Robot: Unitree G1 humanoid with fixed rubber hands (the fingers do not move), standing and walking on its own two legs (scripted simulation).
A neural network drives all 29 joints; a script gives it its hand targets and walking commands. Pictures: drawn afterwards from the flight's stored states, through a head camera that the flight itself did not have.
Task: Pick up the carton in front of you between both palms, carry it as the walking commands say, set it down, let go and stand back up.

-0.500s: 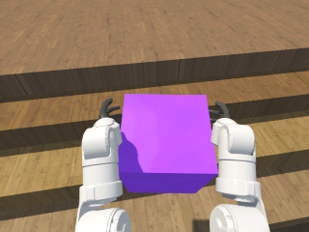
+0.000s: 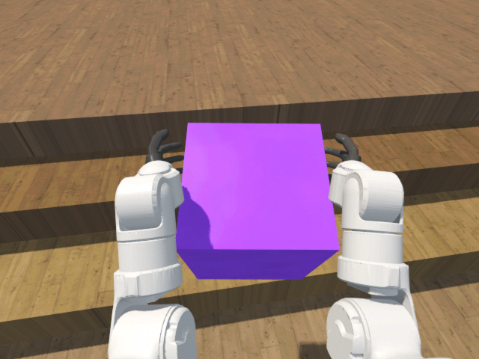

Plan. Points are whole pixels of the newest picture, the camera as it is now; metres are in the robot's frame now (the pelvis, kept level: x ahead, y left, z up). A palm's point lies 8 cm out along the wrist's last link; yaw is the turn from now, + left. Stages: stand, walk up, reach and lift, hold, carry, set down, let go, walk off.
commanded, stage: carry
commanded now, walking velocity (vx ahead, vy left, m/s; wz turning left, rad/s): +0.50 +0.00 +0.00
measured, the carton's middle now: (251, 211) +0.36 +0.00 +0.07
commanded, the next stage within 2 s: none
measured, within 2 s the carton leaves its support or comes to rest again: neither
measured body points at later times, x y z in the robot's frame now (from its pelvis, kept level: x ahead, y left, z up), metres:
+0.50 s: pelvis +0.22 -0.11 +0.07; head +0.30 -0.11 +0.52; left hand +0.57 +0.07 +0.19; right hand +0.61 -0.22 +0.18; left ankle +0.07 +0.04 -0.48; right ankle +0.33 -0.20 -0.56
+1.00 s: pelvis +0.53 -0.11 +0.24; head +0.55 -0.15 +0.68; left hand +0.92 +0.00 +0.42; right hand +0.90 -0.29 +0.40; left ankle +0.60 -0.06 -0.41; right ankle +0.37 -0.19 -0.44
